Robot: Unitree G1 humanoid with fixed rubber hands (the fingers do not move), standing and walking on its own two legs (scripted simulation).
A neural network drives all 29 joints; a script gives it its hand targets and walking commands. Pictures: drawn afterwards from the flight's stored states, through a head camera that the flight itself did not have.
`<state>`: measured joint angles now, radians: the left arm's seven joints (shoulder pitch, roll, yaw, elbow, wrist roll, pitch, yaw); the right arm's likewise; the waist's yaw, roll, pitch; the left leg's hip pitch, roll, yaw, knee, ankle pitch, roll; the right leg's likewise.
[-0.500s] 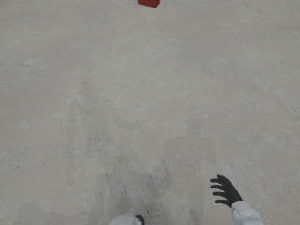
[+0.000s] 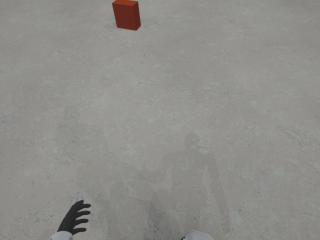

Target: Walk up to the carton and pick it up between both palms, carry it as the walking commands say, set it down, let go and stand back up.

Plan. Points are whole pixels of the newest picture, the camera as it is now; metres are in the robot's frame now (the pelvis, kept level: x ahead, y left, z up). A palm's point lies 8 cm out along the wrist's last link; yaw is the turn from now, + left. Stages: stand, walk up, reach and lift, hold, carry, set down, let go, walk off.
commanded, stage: walk up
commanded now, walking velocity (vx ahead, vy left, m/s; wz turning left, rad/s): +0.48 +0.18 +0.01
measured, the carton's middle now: (127, 15) +2.69 +0.25 -0.61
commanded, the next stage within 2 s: none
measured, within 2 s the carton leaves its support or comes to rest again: neither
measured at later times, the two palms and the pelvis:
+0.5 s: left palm out of the picture +0.12 +0.33 -0.12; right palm (200, 149) +0.39 -0.15 -0.10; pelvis +0.21 +0.08 +0.00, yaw -1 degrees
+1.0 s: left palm (84, 105) +0.63 +0.28 -0.09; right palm (201, 173) +0.31 -0.14 -0.11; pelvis +0.44 +0.07 +0.01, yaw +0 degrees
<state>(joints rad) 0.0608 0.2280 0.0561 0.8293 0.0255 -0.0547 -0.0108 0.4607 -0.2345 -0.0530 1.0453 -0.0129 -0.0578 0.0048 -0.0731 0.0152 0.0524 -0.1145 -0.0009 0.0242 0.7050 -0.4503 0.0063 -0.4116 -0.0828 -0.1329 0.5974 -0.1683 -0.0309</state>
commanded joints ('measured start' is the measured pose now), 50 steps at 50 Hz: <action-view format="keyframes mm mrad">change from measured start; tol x16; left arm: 1 330 258 72 84 2 11 23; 26 425 22 5 75 16 -7 13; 44 -119 12 2 -17 -14 42 -49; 50 -51 31 10 -5 -5 7 -26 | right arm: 1 30 -100 -37 -75 -23 -12 2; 19 -440 -36 13 -208 -6 42 67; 23 -326 -78 -5 -185 -15 26 51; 26 122 -298 -63 -72 -13 -5 4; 31 -165 -87 -7 -97 2 -40 3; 50 76 -99 -20 36 -9 -25 -26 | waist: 1 122 -193 -122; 22 125 -184 50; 26 -72 332 -326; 30 62 73 -79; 50 35 114 36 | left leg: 1 -522 66 -116 516 15 7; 17 -430 118 50 -94 404 -47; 22 -250 96 57 -199 278 -23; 24 105 44 114 -305 261 6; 26 436 487 -587 -478 11 161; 30 69 317 -267 -506 336 107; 35 50 306 -139 -497 686 72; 43 23 234 -21 -616 345 104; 50 120 252 9 -404 715 91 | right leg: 1 461 -403 699 -393 -318 -103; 7 213 -230 215 -364 185 -33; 21 298 -258 133 -411 113 -48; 24 191 -139 -2 -38 168 -8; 26 -261 31 51 569 -472 31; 27 -327 -32 125 676 -370 18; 41 -257 -52 83 256 112 85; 50 16 37 -9 -60 -35 21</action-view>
